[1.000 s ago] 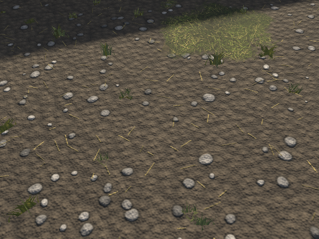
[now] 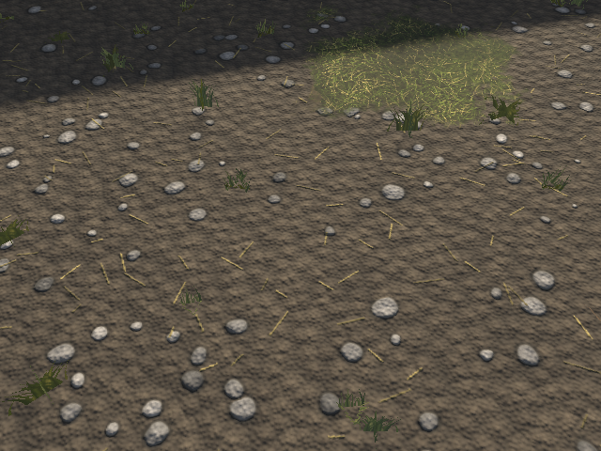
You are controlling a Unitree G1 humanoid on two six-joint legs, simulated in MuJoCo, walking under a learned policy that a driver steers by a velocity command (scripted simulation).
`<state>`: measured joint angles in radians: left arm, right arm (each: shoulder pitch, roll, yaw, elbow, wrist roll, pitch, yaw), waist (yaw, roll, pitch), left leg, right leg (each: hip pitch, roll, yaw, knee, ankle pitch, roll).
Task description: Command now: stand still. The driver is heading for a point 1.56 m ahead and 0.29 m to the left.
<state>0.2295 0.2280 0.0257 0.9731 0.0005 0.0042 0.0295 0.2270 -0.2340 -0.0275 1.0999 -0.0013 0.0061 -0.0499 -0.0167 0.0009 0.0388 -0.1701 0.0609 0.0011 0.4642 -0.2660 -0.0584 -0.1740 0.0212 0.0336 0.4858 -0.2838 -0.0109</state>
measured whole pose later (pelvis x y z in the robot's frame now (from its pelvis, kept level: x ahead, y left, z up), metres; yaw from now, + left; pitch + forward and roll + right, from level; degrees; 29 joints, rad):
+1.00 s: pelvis +0.33 -0.01 +0.00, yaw +1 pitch +0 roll -2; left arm 0.17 0.24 0.05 0.98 0.00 -0.10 -0.04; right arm 0.29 -0.25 -0.05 0.96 0.03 -0.11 -0.02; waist 0.01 0.03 0.05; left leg -0.45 0.08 -0.04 1.21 -0.33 0.05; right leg -0.26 0.07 -0.08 0.40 -0.14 -0.08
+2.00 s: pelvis +0.90 +0.02 -0.01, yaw +4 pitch +2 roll +0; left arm 0.02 0.24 0.06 0.88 -0.01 -0.12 -0.03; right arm 0.39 -0.25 -0.06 1.00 0.03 -0.06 -0.01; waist -0.04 0.02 0.04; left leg -0.18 -0.01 -0.06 0.95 -0.51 0.03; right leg -0.46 -0.01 -0.06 0.55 -0.13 -0.04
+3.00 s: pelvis +1.35 +0.16 -0.01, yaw +35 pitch +2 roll +0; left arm 0.07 0.27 0.05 0.81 0.03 -0.08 0.00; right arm 0.21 -0.29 -0.07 0.74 -0.01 -0.01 -0.04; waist -0.02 0.01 0.02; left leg -0.23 -0.12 -0.16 0.64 -0.40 0.05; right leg -0.42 0.02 0.02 0.51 -0.09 -0.01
